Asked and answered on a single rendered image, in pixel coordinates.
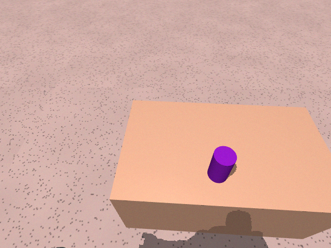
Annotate can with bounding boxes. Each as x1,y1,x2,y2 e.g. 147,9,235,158
207,146,237,183

